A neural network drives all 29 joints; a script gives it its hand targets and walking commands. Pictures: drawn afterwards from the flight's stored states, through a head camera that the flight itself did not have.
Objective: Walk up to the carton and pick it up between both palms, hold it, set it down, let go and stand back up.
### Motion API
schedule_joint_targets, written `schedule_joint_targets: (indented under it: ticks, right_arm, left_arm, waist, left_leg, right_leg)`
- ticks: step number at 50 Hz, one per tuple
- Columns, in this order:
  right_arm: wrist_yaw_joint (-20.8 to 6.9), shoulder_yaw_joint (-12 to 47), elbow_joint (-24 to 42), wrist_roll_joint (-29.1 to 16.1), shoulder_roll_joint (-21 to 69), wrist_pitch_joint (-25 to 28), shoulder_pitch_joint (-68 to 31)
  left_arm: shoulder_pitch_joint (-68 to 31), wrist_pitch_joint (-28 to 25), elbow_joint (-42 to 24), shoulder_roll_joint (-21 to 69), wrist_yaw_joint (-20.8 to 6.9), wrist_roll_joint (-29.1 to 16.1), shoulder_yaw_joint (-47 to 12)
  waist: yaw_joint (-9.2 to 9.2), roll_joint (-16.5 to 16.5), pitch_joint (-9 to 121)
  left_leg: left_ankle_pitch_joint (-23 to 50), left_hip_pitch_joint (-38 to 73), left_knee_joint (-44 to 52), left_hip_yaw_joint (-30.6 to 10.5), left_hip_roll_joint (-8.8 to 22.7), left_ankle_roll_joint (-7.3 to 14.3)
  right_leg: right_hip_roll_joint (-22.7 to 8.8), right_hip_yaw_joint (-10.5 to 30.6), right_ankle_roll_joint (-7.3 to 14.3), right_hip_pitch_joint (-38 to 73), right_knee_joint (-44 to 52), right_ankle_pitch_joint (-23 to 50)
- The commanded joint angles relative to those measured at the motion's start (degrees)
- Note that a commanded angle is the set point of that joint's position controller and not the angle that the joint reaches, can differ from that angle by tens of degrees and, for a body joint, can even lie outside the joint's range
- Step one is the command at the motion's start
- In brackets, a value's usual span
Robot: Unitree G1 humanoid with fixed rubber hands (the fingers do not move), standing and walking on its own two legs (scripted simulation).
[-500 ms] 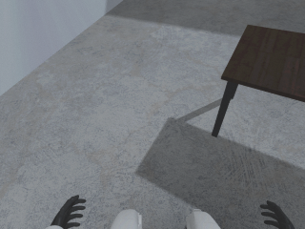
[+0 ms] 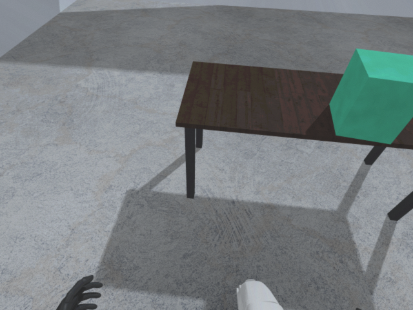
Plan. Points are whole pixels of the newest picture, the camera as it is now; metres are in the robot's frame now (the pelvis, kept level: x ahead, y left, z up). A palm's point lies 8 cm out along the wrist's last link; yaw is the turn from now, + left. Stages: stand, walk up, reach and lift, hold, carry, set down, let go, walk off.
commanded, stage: walk up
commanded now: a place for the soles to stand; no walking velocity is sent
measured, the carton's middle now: (373, 96) +0.84 -0.60 -0.05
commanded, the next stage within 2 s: none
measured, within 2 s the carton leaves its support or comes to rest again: neither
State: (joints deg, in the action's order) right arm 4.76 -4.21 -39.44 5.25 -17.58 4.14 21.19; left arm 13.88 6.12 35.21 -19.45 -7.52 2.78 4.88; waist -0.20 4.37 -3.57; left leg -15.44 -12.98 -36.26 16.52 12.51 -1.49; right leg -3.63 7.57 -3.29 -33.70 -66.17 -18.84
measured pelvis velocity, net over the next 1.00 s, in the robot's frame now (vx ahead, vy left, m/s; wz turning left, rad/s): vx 0.18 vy -0.34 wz -0.21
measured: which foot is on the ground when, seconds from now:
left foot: down 0.00-0.12, up 0.14-0.50, down 0.52-0.88, up 0.90-1.00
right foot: up 0.00-0.10, down 0.12-0.52, up 0.54-0.86, down 0.88-1.00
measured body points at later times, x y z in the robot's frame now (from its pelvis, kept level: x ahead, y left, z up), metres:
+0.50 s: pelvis +0.08 -0.16 +0.00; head +0.08 -0.14 +0.45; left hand +0.18 +0.10 -0.13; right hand +0.17 -0.44 -0.08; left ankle +0.18 -0.06 -0.72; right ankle +0.08 -0.22 -0.72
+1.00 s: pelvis +0.18 -0.34 -0.02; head +0.19 -0.35 +0.43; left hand +0.38 -0.11 -0.10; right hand +0.20 -0.64 -0.13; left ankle +0.18 -0.16 -0.66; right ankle +0.21 -0.47 -0.72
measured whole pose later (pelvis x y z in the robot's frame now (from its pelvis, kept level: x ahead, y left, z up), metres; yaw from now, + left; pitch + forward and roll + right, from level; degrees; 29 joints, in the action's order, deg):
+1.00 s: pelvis +0.18 -0.34 -0.02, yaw -12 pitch -4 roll +0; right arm 3.7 -4.2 -35.6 1.8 -17.9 -0.1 22.6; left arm 12.9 1.2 33.7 -15.5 -3.8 1.5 2.6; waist -0.7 -0.8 -4.4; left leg -34.2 -24.2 -70.9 -3.4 4.3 1.5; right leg -3.9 -3.3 0.1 -23.4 -49.4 -21.4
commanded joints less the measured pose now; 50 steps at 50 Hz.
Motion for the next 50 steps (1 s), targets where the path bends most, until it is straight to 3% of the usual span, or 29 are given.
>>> schedule_joint_targets:
  ticks: [1,3,4,5,6,7,8,10,12,16,19,21,24,25,26,27,28,30,35,38,40,41,42,43,44,45,46,48,50]
  right_arm:
    - [-0.21,-3.91,3.56,0.09,-15.14,0.71,-0.71]
    - [0.05,-4.21,4.58,0.34,-15.46,-0.36,-3.73]
    - [0.16,-3.54,4.94,0.33,-13.77,-1.16,-4.6]
    - [-0.08,-2.11,5.17,0.24,-9.39,-2.22,-2.92]
    - [-1.03,-0.19,7.43,-0.76,-3.66,-3.08,-4.18]
    - [-1.6,0.18,12.0,-2.86,-2.82,-3.38,-6.27]
    - [-2.07,-0.8,12.91,-4.07,-6.56,-3.68,-7.86]
    - [-2.22,-1.52,10.2,-4.7,-8.06,-3.14,-3.56]
    - [-1.74,-2.09,7.68,-3.62,-8.08,-2.32,1.58]
    - [-2.16,-1.55,8.14,-3.51,-5.86,-2.58,0.64]
    - [-2.24,-0.87,9.04,-3.91,-3.8,-2.05,0.38]
    - [-2.12,-0.92,9.44,-4.13,-3.07,-1.51,1.19]
    - [-1.16,-2.53,7.96,-3.12,-4.59,-0.49,10.68]
    - [-0.58,-3.6,7.48,-2.07,-7.51,-0.52,13.86]
    - [0.2,-4.25,8.33,-0.84,-10.84,-0.89,14.25]
    - [1.23,-4.39,7.01,-0.53,-10.81,-1.94,11.03]
    - [1.57,-3.77,7.16,-0.77,-9.21,-1.91,8.54]
    - [1.4,-2.51,7.08,-0.86,-7.56,-1.01,6.27]
    - [0.53,-2.68,6.09,-0.99,-10.03,0.72,-1.46]
    - [-0.12,-3.26,6.24,-1.25,-11.44,0.84,-1.8]
    - [-0.43,-3.52,6.42,-1.35,-11.9,0.38,-1.56]
    - [-0.57,-3.38,6.73,-1.38,-11.88,-0.07,-2.28]
    - [-0.72,-2.62,7.07,-1.26,-10.23,-0.72,-1.5]
    - [-1.02,-1.45,6.99,-1.16,-6.66,-1.5,1.98]
    - [-1.55,0.21,8.57,-1.82,-2.01,-1.89,3.87]
    - [-1.41,-0.09,12.16,-3.53,-2.73,-2.44,2.43]
    - [-0.93,-1.06,12.69,-3.81,-5.83,-3.17,-0.1]
    - [-0.72,-1.29,11.51,-4.14,-5.8,-2.82,-1.29]
    - [-0.61,-1.78,9.31,-4.1,-5.31,-2.37,2.62]
  left_arm:
    - [-7.61,-2.78,-5.3,-1.88,-0.45,-1.77,0.78]
    - [-2.25,-3.86,-2.86,-2.13,-0.45,-2.13,1.56]
    - [3.72,-4.57,-0.24,-3.07,-0.24,-2.15,2.58]
    - [11.42,-5.3,3.08,-5.9,0.4,-2.52,4.06]
    - [16.8,-5.94,4.79,-10.62,1.5,-2.12,5.02]
    - [11.69,-5.99,1.14,-15.85,2.8,-1.46,4.38]
    - [5.7,-5.57,0.38,-16.02,3.67,-2.48,4.05]
    - [1.55,-5.57,-0.72,-13.03,4.77,-1.15,3.07]
    - [-0.63,-5.19,-2.75,-9.0,5.4,-0.36,2.17]
    - [2.36,-5.35,-2.53,-4.16,5.05,0.08,0.44]
    - [4.34,-5.03,-2.2,-4.96,4.92,0.83,0.32]
    - [4.06,-4.39,-2.4,-5.64,4.71,1.19,0.28]
    - [-0.29,-3.39,-3.6,-4.77,4.09,1.2,-0.72]
    - [0.38,-3.34,-4.52,-2.13,3.75,1.22,-1.7]
    - [2.9,-3.26,-5.58,0.02,3.47,1.41,-2.31]
    - [4.08,-1.83,-4.76,-4.99,3.72,2.04,-0.84]
    - [3.13,-1.26,-5.09,-6.47,3.4,2.4,-0.55]
    - [-2.07,-1.49,-6.5,-5.83,3.0,2.35,0.1]
    - [-1.06,-2.01,-7.28,-0.59,1.12,0.24,-0.39]
    - [-2.45,-3.24,-7.64,0.26,0.45,-0.88,-0.22]
    - [-0.27,-4.03,-6.37,0.05,0.41,-1.02,0.45]
    - [2.62,-4.4,-5.25,-0.45,0.57,-0.89,1.04]
    - [6.34,-4.87,-3.86,-1.94,0.95,-0.7,1.93]
    - [10.6,-5.48,-2.27,-5.0,1.63,-0.69,3.18]
    - [14.01,-6.0,-2.04,-9.77,2.57,-0.03,3.98]
    - [10.56,-5.95,-4.65,-15.03,3.4,-0.56,3.68]
    - [6.53,-5.49,-4.61,-14.79,4.14,-2.06,3.41]
    - [3.01,-5.56,-4.92,-12.29,5.46,-1.38,2.15]
    - [0.95,-5.29,-5.2,-8.26,6.15,-0.24,1.07]
  waist:
    - [1.81,-16.42,-0.99]
    - [-1.19,-15.72,0.29]
    - [-4.52,-9.13,1.68]
    - [-7.95,3.07,3.85]
    - [-11.36,18.87,2.52]
    - [-10.23,23.13,0.74]
    - [-8.37,13.61,-2.25]
    - [-5.22,10.33,-1.83]
    - [-2.93,10.08,-0.63]
    - [-3.49,3.53,-4.98]
    - [-4.22,1.59,-4.1]
    - [-3.79,0.04,-1.84]
    - [2.14,-5.49,2.89]
    - [4.23,-12.27,5.03]
    - [4.36,-19.8,4.12]
    - [2.22,-12.49,-0.2]
    - [1.61,-11.23,-2.28]
    - [2.36,-8.15,-5.42]
    - [-0.16,-14.77,-3.04]
    - [0.1,-16.07,-2.85]
    - [-0.91,-14.82,-1.17]
    - [-2.76,-12.61,0.05]
    - [-4.56,-6.74,1.28]
    - [-6.16,3.19,3.47]
    - [-8.66,16.68,5.94]
    - [-8.34,21.23,6.37]
    - [-8.04,14.11,4.43]
    - [-6.34,10.55,-1.49]
    - [-3.65,8.35,-2.34]
  left_leg:
    - [-26.12,-2.82,20.69,-7.7,12.62,13.17]
    - [-30.49,-10.09,16.95,-5.56,12.79,12.55]
    - [-32.58,-15.22,9.18,-2.7,10.42,11.2]
    - [-33.48,-18.68,-4.32,0.5,4.84,8.58]
    - [-34.03,-25.14,-26.28,2.26,-2.92,5.19]
    - [-28.94,-31.72,-33.71,-9.07,-6.72,3.32]
    - [-23.77,-28.11,-34.24,-17.05,-4.89,3.75]
    - [-15.78,-30.24,-34.29,-17.19,-5.16,3.62]
    - [-12.72,-25.58,-32.29,-16.45,-4.08,3.37]
    - [-9.06,-21.52,-24.81,-16.61,-5.44,2.26]
    - [-7.48,-18.55,-14.47,-14.55,-6.57,2.4]
    - [-5.19,-12.18,-7.16,-12.88,-8.28,3.21]
    - [4.54,11.71,4.38,-15.25,-9.05,5.68]
    - [-5.36,20.19,8.27,-26.41,-1.99,8.49]
    - [-27.93,19.3,19.8,-51.48,13.77,14.67]
    - [-38.33,11.68,23.47,-57.77,18.5,19.74]
    - [-37.41,8.63,23.6,-56.16,17.98,20.08]
    - [-29.06,3.63,23.13,-46.33,13.92,17.98]
    - [-16.3,-4.15,20.49,-25.69,7.65,14.19]
    - [-16.83,-10.05,17.08,-17.85,5.08,12.49]
    - [-19.17,-14.3,14.46,-15.72,4.38,11.61]
    - [-20.24,-16.93,11.36,-14.89,3.97,10.99]
    - [-19.41,-19.43,4.16,-12.91,2.18,9.7]
    - [-16.54,-20.81,-8.36,-9.77,-2.22,7.76]
    - [-19.5,-25.52,-26.69,-8.26,-8.34,5.19]
    - [-28.14,-31.65,-34.35,-13.8,-13.98,3.21]
    - [-25.87,-29.79,-40.34,-19.78,-11.06,3.49]
    - [-17.31,-32.99,-42.72,-21.31,-9.96,2.8]
    - [-14.97,-27.08,-40.23,-20.86,-9.01,2.05]
  right_leg:
    - [-3.04,-5.78,2.9,4.79,17.09,-9.04]
    - [-1.6,-9.02,4.95,16.99,21.63,-9.27]
    - [-0.02,-10.17,5.79,25.76,26.34,-5.31]
    - [4.46,-10.9,6.75,32.03,29.17,-6.88]
    - [1.68,1.63,9.47,30.1,37.9,-16.56]
    - [-8.92,29.47,16.15,19.96,52.43,-34.94]
    - [-11.73,33.02,19.11,13.85,57.73,-42.95]
    - [-9.88,26.43,18.23,19.74,52.79,-32.53]
    - [-9.87,22.72,18.47,16.6,50.03,-27.59]
    - [-9.34,18.02,17.53,11.68,50.26,-13.76]
    - [-8.74,14.25,17.36,14.12,48.22,-2.38]
    - [-7.57,11.8,16.0,13.66,45.37,0.95]
    - [-2.24,5.35,9.15,0.53,34.59,-7.55]
    - [1.95,0.1,5.13,-7.96,23.64,-11.82]
    - [7.83,-6.96,1.18,-14.3,5.3,-15.89]
    - [5.02,-4.17,1.29,-14.52,-2.24,-14.35]
    - [3.13,-3.52,1.25,-15.02,-4.79,-11.94]
    - [1.03,-1.23,0.3,-14.64,-6.05,-7.26]
    - [-1.93,-2.46,0.54,-3.39,2.67,-2.29]
    - [-2.65,-6.17,2.18,6.64,14.96,-1.67]
    - [-0.83,-10.89,3.27,16.6,19.86,0.62]
    - [0.08,-13.03,3.78,23.19,22.98,4.22]
    - [1.57,-13.87,4.31,29.59,25.69,4.83]
    - [3.91,-14.17,4.97,34.97,28.05,1.34]
    - [-3.78,0.47,8.75,36.44,35.41,-9.74]
    - [-16.0,27.54,16.79,30.97,48.82,-21.27]
    - [-19.36,32.2,20.43,26.09,54.51,-29.67]
    - [-17.77,22.37,19.61,25.26,48.92,-11.13]
    - [-16.91,14.31,20.32,19.93,44.33,2.62]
